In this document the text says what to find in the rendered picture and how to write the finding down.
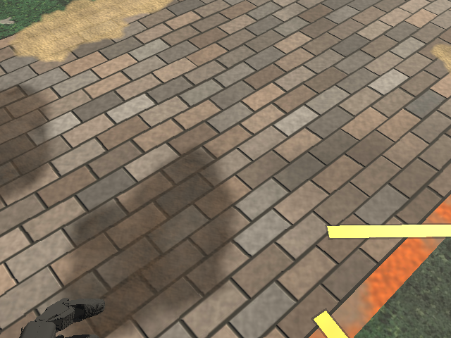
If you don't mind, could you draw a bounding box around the robot left hand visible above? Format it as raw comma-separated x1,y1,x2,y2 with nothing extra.
19,298,105,338

